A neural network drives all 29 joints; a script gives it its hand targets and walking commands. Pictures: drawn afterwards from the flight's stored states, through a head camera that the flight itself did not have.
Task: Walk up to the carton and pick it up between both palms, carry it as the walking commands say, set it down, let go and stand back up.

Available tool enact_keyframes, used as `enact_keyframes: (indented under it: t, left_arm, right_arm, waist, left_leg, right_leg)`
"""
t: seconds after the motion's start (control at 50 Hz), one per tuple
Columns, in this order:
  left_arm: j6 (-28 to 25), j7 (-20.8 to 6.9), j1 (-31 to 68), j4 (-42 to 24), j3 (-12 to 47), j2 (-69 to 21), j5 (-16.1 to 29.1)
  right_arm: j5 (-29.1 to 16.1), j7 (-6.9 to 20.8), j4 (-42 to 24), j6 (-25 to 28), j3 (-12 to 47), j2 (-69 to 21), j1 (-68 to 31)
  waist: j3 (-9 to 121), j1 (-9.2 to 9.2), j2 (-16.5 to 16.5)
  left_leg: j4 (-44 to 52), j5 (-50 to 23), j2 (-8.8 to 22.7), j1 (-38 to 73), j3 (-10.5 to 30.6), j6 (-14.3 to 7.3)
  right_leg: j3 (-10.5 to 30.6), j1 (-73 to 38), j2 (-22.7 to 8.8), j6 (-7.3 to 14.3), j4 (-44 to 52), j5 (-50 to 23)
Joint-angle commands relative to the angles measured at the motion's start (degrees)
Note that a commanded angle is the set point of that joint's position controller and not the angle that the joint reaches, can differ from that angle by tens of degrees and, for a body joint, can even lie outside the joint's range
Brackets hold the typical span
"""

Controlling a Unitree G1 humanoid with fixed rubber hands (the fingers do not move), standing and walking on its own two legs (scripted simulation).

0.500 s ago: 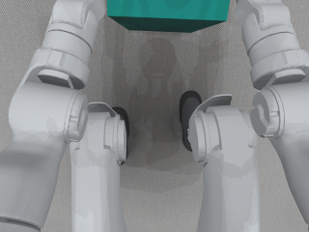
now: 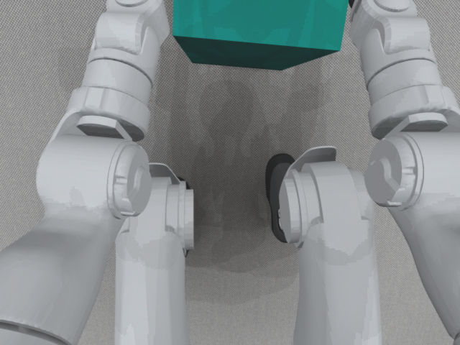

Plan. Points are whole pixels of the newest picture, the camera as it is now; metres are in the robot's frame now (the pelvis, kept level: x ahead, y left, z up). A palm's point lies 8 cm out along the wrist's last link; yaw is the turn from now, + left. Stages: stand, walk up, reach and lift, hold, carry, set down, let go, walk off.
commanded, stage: reach and lift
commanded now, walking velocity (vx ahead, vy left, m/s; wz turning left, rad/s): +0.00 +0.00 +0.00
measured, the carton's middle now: (249, 2) +0.53 -0.08 -0.23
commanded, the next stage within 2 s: none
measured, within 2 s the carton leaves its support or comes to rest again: leaves its support in 0.32 s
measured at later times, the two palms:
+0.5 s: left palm out of the picture +0.56 +0.04 -0.14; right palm out of the picture +0.51 -0.23 -0.16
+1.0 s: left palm out of the picture +0.55 +0.04 -0.10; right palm out of the picture +0.52 -0.22 -0.12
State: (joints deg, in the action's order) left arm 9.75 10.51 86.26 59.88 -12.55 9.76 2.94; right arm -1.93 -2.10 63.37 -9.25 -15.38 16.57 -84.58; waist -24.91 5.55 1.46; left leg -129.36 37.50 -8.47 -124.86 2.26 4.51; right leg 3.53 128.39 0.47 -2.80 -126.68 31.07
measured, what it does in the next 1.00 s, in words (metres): stands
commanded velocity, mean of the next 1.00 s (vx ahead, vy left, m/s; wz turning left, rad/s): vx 0.00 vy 0.00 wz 0.00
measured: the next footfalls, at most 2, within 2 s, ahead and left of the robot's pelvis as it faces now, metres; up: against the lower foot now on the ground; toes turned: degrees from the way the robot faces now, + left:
none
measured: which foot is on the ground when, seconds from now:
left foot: down 0.00-1.00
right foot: down 0.00-1.00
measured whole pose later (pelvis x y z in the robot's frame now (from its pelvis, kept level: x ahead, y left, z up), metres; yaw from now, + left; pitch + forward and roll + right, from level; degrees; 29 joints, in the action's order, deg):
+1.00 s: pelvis -0.02 -0.01 +0.05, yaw +0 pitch +31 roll +5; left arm 19.6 7.5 84.9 38.0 -26.3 3.1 -7.2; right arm 4.6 -6.9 41.3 -22.4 -19.3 11.1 -83.6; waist -30.1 4.6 1.4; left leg -118.7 35.6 -9.1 -114.8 2.6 6.6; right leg 6.8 120.7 6.7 -3.6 -117.8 27.8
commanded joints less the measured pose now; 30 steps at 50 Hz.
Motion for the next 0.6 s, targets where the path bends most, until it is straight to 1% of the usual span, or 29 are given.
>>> enact_keyframes:
  t: [0.0,0.02,0.04,0.06,0.08,0.1,0.12,0.14,0.16,0.18,0.2,0.24,0.26,0.28,0.3,0.32,0.34,0.36,0.38,0.4,0.42,0.44,0.46,0.48,0.5,0.52,0.54,0.56,0.58]
  left_arm:
    - [-0.4,-16.0,27.7,-7.2,14.4,-57.6,0.2]
    - [-0.5,-16.3,28.1,-9.1,15.5,-55.3,1.5]
    - [-0.4,-16.6,27.7,-12.3,15.3,-57.2,1.0]
    - [-0.8,-16.3,26.5,-9.5,16.1,-56.5,1.1]
    - [-0.3,-15.8,27.2,-10.7,18.0,-58.3,1.6]
    - [-0.2,-15.9,25.7,-9.9,17.2,-59.1,1.5]
    - [0.4,-15.4,24.6,-7.7,15.4,-58.3,0.2]
    - [0.1,-15.5,24.3,-8.7,15.1,-56.1,-1.2]
    - [0.2,-15.5,25.4,-8.3,13.7,-58.8,-1.8]
    - [0.0,-15.5,21.9,-7.4,14.2,-59.5,-2.0]
    - [-0.5,-15.3,27.0,-16.1,19.6,-62.0,1.5]
    - [0.1,-15.1,25.6,-13.4,18.0,-60.3,0.6]
    - [0.2,-14.7,31.3,-15.5,21.0,-59.9,2.5]
    - [0.5,-14.4,27.1,-16.3,19.8,-57.9,2.0]
    - [1.1,-14.0,26.9,-10.6,16.7,-58.7,-1.9]
    - [1.1,-13.4,29.6,-19.8,21.9,-62.7,1.5]
    - [2.1,-12.6,29.4,-15.5,22.5,-63.0,1.8]
    - [2.6,-12.9,29.0,-9.5,16.0,-60.5,-2.7]
    - [2.0,-13.1,33.1,-21.1,21.9,-64.1,3.1]
    - [3.3,-13.5,29.9,-11.1,19.4,-62.6,0.1]
    - [3.1,-14.0,33.8,-19.4,21.9,-65.9,2.9]
    - [3.7,-13.6,33.8,-21.6,25.0,-65.3,4.4]
    - [4.4,-13.5,31.3,-11.1,19.1,-62.3,1.2]
    - [4.5,-13.0,29.9,-17.2,20.7,-65.2,0.6]
    - [4.7,-13.4,32.1,-10.6,16.1,-61.4,-0.8]
    - [4.8,-13.1,32.8,-21.8,19.3,-63.0,2.2]
    - [6.0,-13.5,35.2,-10.7,16.2,-63.6,0.1]
    - [5.8,-14.0,35.8,-21.7,20.7,-64.1,2.6]
    - [6.5,-14.3,30.9,-7.8,13.4,-61.3,-3.0]
  right_arm:
    - [-2.0,15.2,-12.8,0.2,12.9,-53.6,-28.1]
    - [-1.7,15.4,-13.3,-0.3,13.2,-54.4,-27.8]
    - [-1.2,15.9,-11.0,-0.5,13.5,-55.3,-24.9]
    - [-2.8,16.0,-12.7,-0.4,13.5,-56.2,-25.7]
    - [-2.5,15.8,-10.6,-0.5,14.0,-56.6,-21.6]
    - [-3.8,15.6,-14.9,-0.4,15.5,-53.1,-27.9]
    - [-2.4,15.4,-13.8,-0.5,15.2,-51.6,-26.1]
    - [-2.6,15.7,-14.1,-0.7,13.9,-54.4,-26.0]
    - [-1.7,16.3,-11.6,-1.3,14.3,-56.6,-24.5]
    - [-2.9,16.1,-16.6,-0.5,15.7,-55.2,-29.6]
    - [-4.2,15.8,-18.8,-0.9,18.2,-56.9,-29.3]
    - [-4.2,15.5,-20.1,-1.0,18.0,-56.0,-28.9]
    - [-3.4,14.8,-17.7,-1.6,18.2,-55.4,-26.9]
    - [-6.5,15.2,-24.0,-1.7,20.1,-59.4,-30.3]
    - [-3.3,15.0,-15.9,-1.9,16.8,-57.6,-28.7]
    - [-8.2,15.0,-31.3,-1.2,22.1,-58.2,-36.6]
    - [-8.8,14.8,-27.5,-1.5,22.3,-58.0,-37.1]
    - [-5.1,14.9,-18.9,-2.3,16.3,-55.7,-34.0]
    - [-6.6,14.6,-27.9,-3.1,22.3,-59.7,-35.3]
    - [-6.5,13.6,-27.0,-2.2,19.3,-55.3,-39.6]
    - [-4.9,13.9,-27.5,-3.2,21.9,-57.4,-36.6]
    - [-8.1,12.7,-32.3,-3.2,24.1,-58.6,-39.9]
    - [-6.3,12.8,-29.8,-3.4,22.2,-56.1,-43.4]
    - [-7.5,12.6,-34.7,-3.2,24.2,-58.6,-43.4]
    - [-5.8,13.1,-27.0,-4.6,22.2,-55.5,-44.4]
    - [-9.3,13.1,-40.6,-4.7,27.4,-61.3,-47.5]
    - [-7.2,12.2,-34.9,-4.8,26.5,-57.8,-50.3]
    - [-8.5,11.5,-39.8,-5.2,27.1,-58.5,-49.3]
    - [-5.0,12.0,-28.3,-5.9,22.7,-57.5,-47.5]
  waist:
    - [70.9,3.95,6.3]
    - [71.4,6.06,3.4]
    - [66.0,6.27,3.4]
    - [75.5,3.54,6.1]
    - [73.2,6.14,5.7]
    - [75.4,3.94,7.7]
    - [72.0,6.19,5.2]
    - [71.5,3.39,6.9]
    - [66.5,4.89,4.7]
    - [69.8,3.55,4.2]
    - [82.1,3.79,6.4]
    - [85.0,4.13,3.9]
    - [84.9,7.67,4.2]
    - [89.6,3.85,1.8]
    - [79.6,3.08,4.3]
    - [102.5,1.59,6.6]
    - [100.2,5.10,5.0]
    - [91.7,3.04,8.0]
    - [108.9,7.10,0.9]
    - [101.3,5.82,5.1]
    - [108.9,7.88,1.5]
    - [117.0,7.49,2.7]
    - [105.1,5.92,-1.0]
    - [114.4,3.49,0.1]
    - [98.2,3.27,-0.3]
    - [116.5,1.22,-4.9]
    - [102.3,2.08,-4.2]
    - [116.4,2.93,-2.3]
    - [94.1,1.04,-4.3]
  left_leg:
    - [11.6,-16.2,-2.6,22.2,-6.6,-2.7]
    - [10.8,-19.6,-2.7,22.6,-5.2,-3.7]
    - [11.7,-17.2,-3.4,17.1,-5.9,-3.4]
    - [11.6,-18.9,-2.5,24.4,-6.6,-2.9]
    - [11.5,-21.1,-3.0,22.4,-6.1,-2.8]
    - [10.5,-21.3,-2.7,25.3,-6.8,-2.9]
    - [10.2,-20.9,-2.4,21.7,-5.5,-3.2]
    - [10.8,-21.2,-2.4,24.2,-5.6,-3.2]
    - [12.7,-19.1,-3.2,19.5,-6.4,-3.5]
    - [12.4,-19.7,-3.2,19.5,-4.8,-4.3]
    - [11.0,-24.7,-3.5,27.0,-5.0,-3.5]
    - [10.4,-26.0,-3.3,29.1,-5.6,-3.4]
    - [10.3,-25.3,-2.8,27.9,-6.1,-2.5]
    - [12.3,-28.9,-3.9,30.7,-5.4,-3.9]
    - [12.6,-21.4,-2.7,24.6,-6.1,-3.2]
    - [10.9,-29.6,-3.5,38.8,-6.2,-3.0]
    - [12.8,-30.7,-3.0,39.7,-4.8,-3.0]
    - [13.1,-21.0,-2.8,33.0,-7.0,-2.7]
    - [11.9,-26.7,-3.8,42.4,-5.7,-3.7]
    - [12.8,-22.5,-3.3,36.9,-6.6,-2.8]
    - [14.0,-26.3,-3.9,40.1,-6.0,-2.4]
    - [13.1,-30.2,-3.7,46.5,-6.3,-2.4]
    - [11.9,-26.5,-3.6,35.3,-6.8,-3.1]
    - [13.3,-27.1,-4.2,42.2,-6.9,-3.3]
    - [13.9,-18.0,-3.2,32.4,-6.9,-3.7]
    - [14.9,-25.7,-4.7,42.1,-7.9,-4.4]
    - [14.8,-18.2,-3.8,30.3,-7.8,-4.0]
    - [14.3,-23.6,-4.1,38.9,-8.2,-3.8]
    - [15.8,-13.6,-3.5,26.7,-7.0,-4.9]
  right_leg:
    - [-7.8,-32.6,5.5,2.7,7.8,-20.9]
    - [-8.3,-32.3,5.1,2.7,6.8,-23.6]
    - [-8.1,-30.2,5.2,3.0,8.1,-21.6]
    - [-8.2,-33.9,5.7,2.5,7.5,-23.4]
    - [-8.6,-33.8,5.6,2.9,6.9,-26.3]
    - [-7.3,-35.3,5.2,2.8,8.0,-24.7]
    - [-6.4,-34.3,4.8,3.4,8.1,-25.4]
    - [-7.1,-30.6,5.0,2.9,7.6,-24.3]
    - [-7.7,-30.3,5.8,2.6,9.9,-23.4]
    - [-8.0,-32.5,5.3,2.4,7.9,-24.2]
    - [-7.3,-37.3,5.7,2.7,6.5,-28.1]
    - [-7.8,-38.7,5.4,2.5,6.9,-29.7]
    - [-8.0,-40.0,5.8,2.8,8.5,-30.3]
    - [-8.4,-41.1,5.7,2.1,7.8,-33.4]
    - [-7.4,-37.2,5.3,2.7,9.0,-25.9]
    - [-7.1,-46.4,6.0,2.3,7.9,-32.0]
    - [-11.4,-42.2,6.1,1.2,6.8,-33.4]
    - [-9.6,-37.1,5.5,2.2,8.4,-23.2]
    - [-10.2,-47.8,6.6,2.0,8.4,-29.1]
    - [-11.0,-44.1,5.4,1.6,8.9,-25.6]
    - [-11.2,-51.6,6.1,2.3,9.4,-30.8]
    - [-10.3,-58.2,5.7,1.5,9.7,-35.2]
    - [-11.1,-51.7,5.2,0.9,9.4,-31.6]
    - [-9.7,-57.9,5.4,0.9,10.1,-32.2]
    - [-10.2,-49.1,4.8,0.9,11.3,-23.2]
    - [-10.3,-61.9,5.9,-0.2,12.2,-30.6]
    - [-9.2,-55.3,5.8,0.5,14.3,-23.7]
    - [-8.5,-64.3,6.1,0.5,13.1,-29.5]
    - [-9.0,-51.3,5.5,0.5,13.8,-20.1]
